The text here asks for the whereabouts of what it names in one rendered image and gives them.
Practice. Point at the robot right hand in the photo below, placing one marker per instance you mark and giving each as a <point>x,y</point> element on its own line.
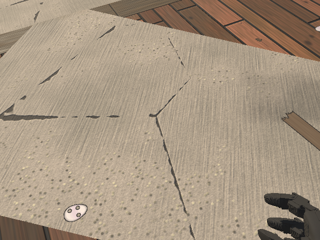
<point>308,229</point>

